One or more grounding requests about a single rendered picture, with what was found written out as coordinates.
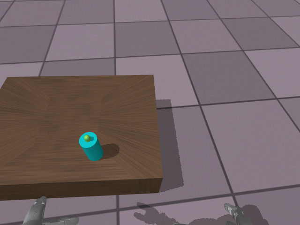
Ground right robot hand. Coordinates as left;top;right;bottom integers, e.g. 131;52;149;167
224;203;253;225

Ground bottle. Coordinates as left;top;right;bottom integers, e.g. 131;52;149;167
79;132;103;161

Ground left robot hand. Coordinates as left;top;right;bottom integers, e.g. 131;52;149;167
23;196;79;225

